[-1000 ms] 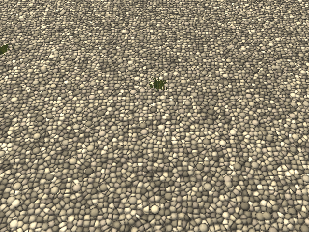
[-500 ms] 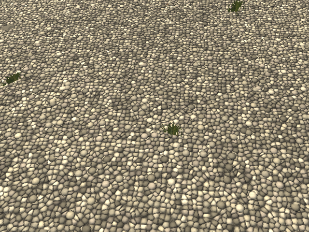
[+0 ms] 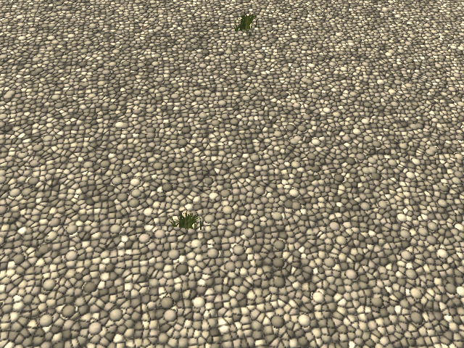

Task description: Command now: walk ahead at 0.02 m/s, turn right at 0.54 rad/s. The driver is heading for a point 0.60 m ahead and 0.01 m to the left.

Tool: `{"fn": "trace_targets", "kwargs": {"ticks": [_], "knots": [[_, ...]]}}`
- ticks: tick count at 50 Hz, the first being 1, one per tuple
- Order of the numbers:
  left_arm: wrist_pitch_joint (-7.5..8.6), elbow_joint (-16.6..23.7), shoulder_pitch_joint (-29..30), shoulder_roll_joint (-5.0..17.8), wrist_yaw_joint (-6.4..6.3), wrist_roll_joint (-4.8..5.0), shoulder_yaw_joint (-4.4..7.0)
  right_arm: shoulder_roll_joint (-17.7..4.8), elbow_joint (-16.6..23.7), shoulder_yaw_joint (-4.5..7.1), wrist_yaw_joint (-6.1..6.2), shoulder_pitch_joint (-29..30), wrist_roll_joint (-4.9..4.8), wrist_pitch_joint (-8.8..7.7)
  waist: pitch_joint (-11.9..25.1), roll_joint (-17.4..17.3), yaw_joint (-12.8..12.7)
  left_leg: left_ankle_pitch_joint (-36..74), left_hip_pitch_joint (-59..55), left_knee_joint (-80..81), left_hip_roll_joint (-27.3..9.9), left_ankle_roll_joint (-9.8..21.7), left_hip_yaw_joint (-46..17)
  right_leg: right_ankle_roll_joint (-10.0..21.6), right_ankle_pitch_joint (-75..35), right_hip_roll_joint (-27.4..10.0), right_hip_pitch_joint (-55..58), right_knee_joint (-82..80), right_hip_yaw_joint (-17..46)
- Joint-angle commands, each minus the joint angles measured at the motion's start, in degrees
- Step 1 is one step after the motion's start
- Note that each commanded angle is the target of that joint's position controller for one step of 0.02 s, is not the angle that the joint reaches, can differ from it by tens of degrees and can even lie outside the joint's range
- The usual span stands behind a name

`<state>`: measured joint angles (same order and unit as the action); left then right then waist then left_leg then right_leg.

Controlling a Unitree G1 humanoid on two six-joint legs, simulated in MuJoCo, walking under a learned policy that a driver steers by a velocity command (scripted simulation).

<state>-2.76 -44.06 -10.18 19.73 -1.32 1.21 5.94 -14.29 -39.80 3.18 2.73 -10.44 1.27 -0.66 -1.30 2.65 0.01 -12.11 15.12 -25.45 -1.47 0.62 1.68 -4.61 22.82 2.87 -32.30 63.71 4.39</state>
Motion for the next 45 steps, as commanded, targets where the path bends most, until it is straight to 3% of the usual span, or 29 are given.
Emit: {"fn": "trace_targets", "kwargs": {"ticks": [1,5,9,11,12,13,14,15,16,17,18,19,22,26,30,33,36,38,39,40,41,42,43,44,45], "knots": [[0.15,5.8,2.3,1.9,0.39,0.3,0.09,-9.0,3.2,2.43,0.68,-0.2,-0.11,-0.06,3.6,-11.6,1.4,22.0,-11.3,6.8,-13.6,11.5,-8.2,-2.3,-1.8,-2.8,-6.1,-2.5,-1.7],[0.11,8.6,3.9,1.0,1.73,0.07,-0.68,-12.0,3.2,3.67,0.37,0.1,-0.53,0.58,5.7,-12.7,2.3,23.1,-10.7,6.0,-15.6,12.0,-5.2,-1.3,-0.5,-4.5,2.4,-13.6,-5.0],[-0.61,9.8,3.0,2.1,2.58,0.04,-0.07,-13.0,2.6,4.26,-0.73,0.4,-1.88,0.42,5.6,-13.6,1.8,23.1,-9.8,3.4,-16.9,11.1,-4.2,1.8,-1.8,-3.5,9.3,-24.4,-7.7],[-0.58,8.3,-1.5,1.8,2.71,-0.24,0.26,-12.1,1.8,3.94,-0.95,1.1,-3.17,0.38,6.1,-12.0,-1.1,20.6,-6.6,-1.9,-15.0,7.7,-1.8,5.3,-12.2,-1.4,18.6,-38.7,-9.0],[-0.5,7.9,-3.4,4.1,2.17,-0.38,0.9,-9.8,0.4,3.2,-1.25,-2.1,-2.64,0.09,7.4,-7.0,-1.1,13.6,-0.6,-7.6,-12.5,3.3,1.6,7.2,-22.4,-3.3,27.7,-43.1,-4.6],[-0.3,8.8,-5.0,10.5,1.04,-0.97,2.08,-5.2,2.3,1.41,-1.9,-2.6,0.82,-0.24,10.2,10.6,0.6,-14.8,14.6,-24.1,-6.1,-2.9,7.0,12.7,-48.3,-19.3,39.4,-41.0,14.7],[0.78,9.6,-3.2,8.9,1.3,-2.64,1.03,-6.4,3.3,1.76,-1.45,0.8,0.29,-0.11,10.7,11.9,-1.7,-27.8,19.5,-33.7,-2.1,-4.9,0.7,23.8,-52.4,-27.5,32.5,-41.3,19.4],[1.98,9.3,-2.3,5.1,1.72,-3.2,-0.19,-9.4,2.6,2.5,-1.19,2.5,-1.09,0.39,10.0,6.3,-2.9,-25.7,17.7,-37.3,-3.7,-4.8,-3.0,23.7,-46.8,-23.8,29.2,-42.5,14.3],[2.87,8.2,0.5,2.6,1.84,-3.01,-1.11,-9.0,1.6,2.55,-1.15,1.7,-1.8,0.85,7.9,5.8,-0.9,-22.1,17.1,-36.3,-4.1,-4.4,-4.1,20.3,-41.0,-19.8,27.5,-42.8,9.4],[3.29,7.6,2.9,1.3,1.86,-2.57,-1.6,-8.5,-0.3,2.53,-0.79,0.0,-1.53,1.36,7.1,4.4,0.1,-18.6,16.2,-34.1,-4.6,-4.6,-4.6,17.7,-36.6,-17.4,26.8,-43.3,6.7],[3.62,7.0,4.6,0.3,1.74,-2.2,-2.05,-8.6,-1.3,2.62,-0.59,-1.3,-1.09,1.87,6.0,5.1,0.9,-14.8,13.7,-33.3,-4.3,-5.1,-4.9,16.9,-38.6,-16.6,24.6,-43.6,4.5],[3.79,6.2,5.0,-0.1,1.5,-2.46,-2.36,-8.3,-2.3,2.57,-0.69,-2.9,-1.3,2.08,6.0,5.3,1.6,-12.4,10.7,-32.7,-3.6,-5.6,-5.1,16.8,-39.9,-15.8,22.9,-43.9,2.4],[3.64,5.2,6.2,1.4,0.62,-2.64,-1.83,-8.0,-2.2,2.12,-0.88,-2.0,-2.12,2.14,4.7,5.2,0.7,-10.1,8.5,-25.6,-2.8,-5.8,-4.4,16.7,-34.6,-15.5,23.5,-44.5,0.0],[2.28,3.8,4.3,4.7,-0.44,-1.94,-0.49,-8.7,-0.3,2.09,-0.7,0.1,-2.34,2.6,2.7,4.1,-1.7,-14.4,11.9,-24.9,-3.0,-5.6,-3.2,19.5,-28.4,-20.2,26.5,-45.7,4.0],[2.71,2.6,1.4,5.7,-0.59,-0.87,0.41,-7.9,1.2,1.84,-1.27,2.2,-2.5,2.4,0.2,3.9,-3.3,-15.2,17.4,-24.9,-4.2,-3.2,-2.1,19.4,3.3,-22.9,28.4,-53.4,8.8],[3.94,2.4,1.8,5.9,-0.11,-0.46,0.83,-6.9,1.5,1.64,-2.42,2.3,-2.66,1.31,-0.2,2.8,-2.4,-15.0,15.5,-20.2,-4.5,-0.6,-1.2,17.8,4.5,-22.6,29.2,-55.0,6.2],[4.48,2.6,3.8,6.9,1.07,0.25,1.31,-6.5,0.0,1.7,-3.69,-0.7,-3.14,0.67,0.9,2.6,0.0,-11.2,5.7,-11.9,-2.9,2.0,2.2,15.9,1.9,-20.6,25.3,-54.1,-0.1],[4.37,2.4,5.4,6.6,1.61,1.12,1.33,-6.3,-2.6,2.03,-4.09,-6.2,-3.02,0.61,2.0,1.4,3.3,-4.6,-5.0,-3.4,0.0,3.5,5.8,13.5,3.5,-18.2,19.9,-48.6,-5.4],[4.55,2.3,5.4,4.5,1.78,0.85,0.75,-7.7,-4.8,2.78,-3.81,-11.1,-3.08,0.7,3.0,-0.7,5.0,-5.1,-12.6,-1.7,1.6,4.8,5.6,11.4,3.7,-15.8,14.9,-42.0,-8.8],[4.96,3.3,7.5,0.5,2.19,-0.36,-0.54,-11.7,-6.3,4.32,-3.11,-18.1,-3.32,0.58,4.3,-9.7,7.6,-9.9,-21.7,3.2,-5.2,8.6,-6.5,7.4,1.6,-10.9,5.1,-23.4,-15.0],[6.13,8.4,12.4,-1.2,2.2,-1.27,-1.2,-20.3,-4.4,5.87,-3.29,-20.0,-2.62,-0.57,2.5,-21.3,7.8,-20.2,-26.8,12.4,-19.0,19.3,-39.7,3.7,12.3,-0.8,-16.1,-5.0,-12.3],[7.6,8.2,12.8,2.5,2.78,0.07,-0.46,-16.0,-2.7,4.49,-3.73,-16.4,-2.03,-2.17,1.5,-12.8,7.0,-24.1,-25.6,16.2,-21.2,21.4,-42.8,4.7,11.8,-3.7,-21.4,2.0,-2.2],[8.6,7.6,10.7,4.4,3.62,1.22,-0.09,-13.2,-1.6,3.43,-3.63,-12.8,-1.99,-3.16,-1.4,-12.4,4.3,-21.9,-23.8,16.4,-19.5,19.2,-37.5,6.0,5.0,-6.0,-22.7,1.6,-0.9],[9.08,5.8,8.3,5.4,3.76,0.54,0.2,-11.3,-0.7,2.87,-3.55,-10.5,-2.31,-3.58,-2.6,-9.4,2.8,-16.0,-21.9,15.5,-16.8,16.8,-31.4,6.2,-0.4,-7.5,-20.9,-0.3,-1.4],[9.4,5.2,8.2,5.9,3.55,-0.94,0.38,-10.7,-0.4,2.5,-3.37,-9.2,-2.62,-3.44,-2.9,-7.6,2.1,-8.8,-20.4,15.4,-15.0,15.1,-27.4,5.7,-4.4,-8.1,-19.1,-4.0,-1.6]]}}
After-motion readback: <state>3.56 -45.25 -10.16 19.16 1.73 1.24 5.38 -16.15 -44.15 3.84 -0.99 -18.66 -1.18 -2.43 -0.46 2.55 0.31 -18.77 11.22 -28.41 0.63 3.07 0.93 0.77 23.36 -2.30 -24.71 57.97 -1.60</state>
